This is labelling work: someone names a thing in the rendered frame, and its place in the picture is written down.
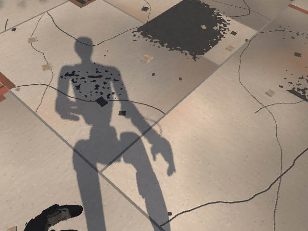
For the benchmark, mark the robot left hand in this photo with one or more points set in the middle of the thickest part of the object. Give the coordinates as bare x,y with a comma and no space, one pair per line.
53,215

